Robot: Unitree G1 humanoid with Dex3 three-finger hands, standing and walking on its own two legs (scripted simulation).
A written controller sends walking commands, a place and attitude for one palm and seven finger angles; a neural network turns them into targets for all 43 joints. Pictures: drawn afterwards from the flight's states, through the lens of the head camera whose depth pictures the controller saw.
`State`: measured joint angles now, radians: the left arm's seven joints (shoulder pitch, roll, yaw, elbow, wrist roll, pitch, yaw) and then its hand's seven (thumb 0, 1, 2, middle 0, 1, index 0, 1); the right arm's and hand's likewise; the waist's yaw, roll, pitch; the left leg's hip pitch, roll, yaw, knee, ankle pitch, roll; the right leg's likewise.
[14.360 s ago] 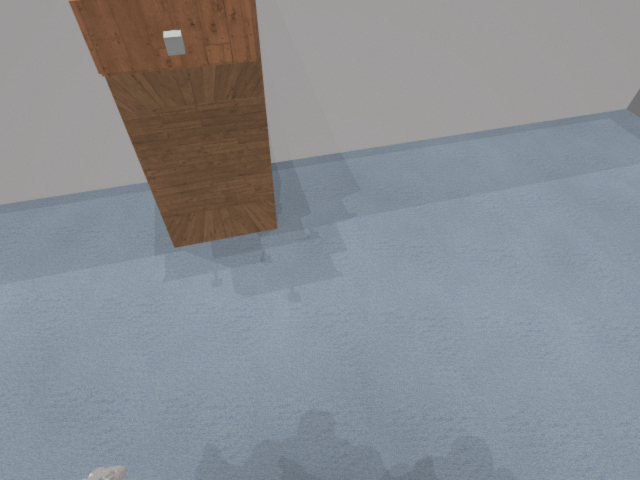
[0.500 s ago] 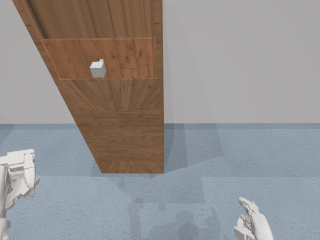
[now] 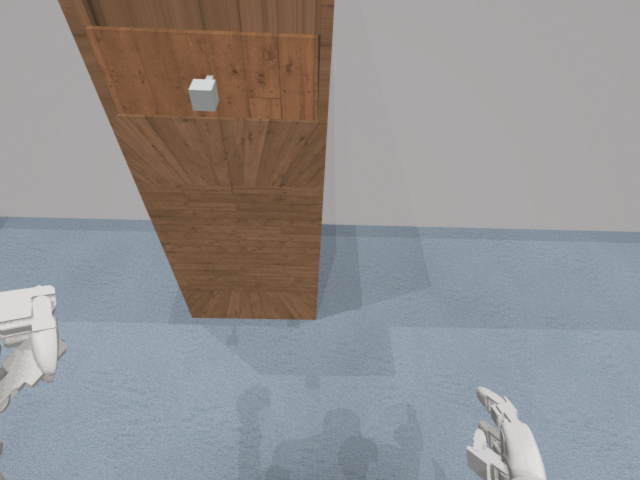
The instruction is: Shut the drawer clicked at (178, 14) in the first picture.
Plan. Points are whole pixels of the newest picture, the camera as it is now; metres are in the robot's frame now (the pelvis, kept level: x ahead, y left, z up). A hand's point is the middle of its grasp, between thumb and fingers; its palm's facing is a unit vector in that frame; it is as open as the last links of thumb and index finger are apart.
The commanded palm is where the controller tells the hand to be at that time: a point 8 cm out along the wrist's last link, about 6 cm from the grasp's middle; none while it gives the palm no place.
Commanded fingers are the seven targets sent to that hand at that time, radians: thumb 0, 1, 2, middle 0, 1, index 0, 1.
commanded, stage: step back with the hand held close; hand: left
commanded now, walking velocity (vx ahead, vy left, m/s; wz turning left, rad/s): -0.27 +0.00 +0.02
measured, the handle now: (206, 89) +0.70 +0.25 +0.13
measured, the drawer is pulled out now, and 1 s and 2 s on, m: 0.00 0.00 0.00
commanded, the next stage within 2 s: stop stepping back and stand still in 0.60 s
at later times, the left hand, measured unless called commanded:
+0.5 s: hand (15, 471) +0.10 +0.21 +0.18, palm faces +0.27 -0.83 -0.48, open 3.2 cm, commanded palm +0.04 +0.27 +0.19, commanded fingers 0.00 0.90 0.90 -1.40 -1.60 -1.40 -1.60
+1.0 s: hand out of the picture -0.04 +0.24 +0.19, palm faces +0.38 -0.84 -0.40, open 3.2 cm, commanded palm -0.08 +0.27 +0.19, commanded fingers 0.00 0.90 0.90 -1.40 -1.60 -1.40 -1.60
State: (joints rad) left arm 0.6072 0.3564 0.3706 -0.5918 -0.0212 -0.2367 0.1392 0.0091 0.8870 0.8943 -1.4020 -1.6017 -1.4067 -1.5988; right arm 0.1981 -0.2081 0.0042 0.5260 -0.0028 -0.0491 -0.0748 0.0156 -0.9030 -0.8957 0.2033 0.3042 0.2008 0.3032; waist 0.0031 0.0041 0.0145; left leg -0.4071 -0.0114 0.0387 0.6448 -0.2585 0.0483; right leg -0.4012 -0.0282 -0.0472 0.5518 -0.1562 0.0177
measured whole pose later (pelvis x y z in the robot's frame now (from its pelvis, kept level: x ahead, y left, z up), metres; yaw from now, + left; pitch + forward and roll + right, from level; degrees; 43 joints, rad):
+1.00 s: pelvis -0.22 +0.00 +0.01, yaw -2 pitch +0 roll +0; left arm 0.63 0.40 0.36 -0.60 -0.04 -0.18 0.14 0.01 0.88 0.89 -1.41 -1.60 -1.41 -1.60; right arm 0.26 -0.18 0.03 0.65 -0.02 -0.07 -0.07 0.02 -0.90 -0.90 0.21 0.30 0.20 0.30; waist 0.02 -0.03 -0.09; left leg -0.48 -0.01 -0.01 0.83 -0.31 -0.02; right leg -0.21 0.01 -0.03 0.49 -0.29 -0.03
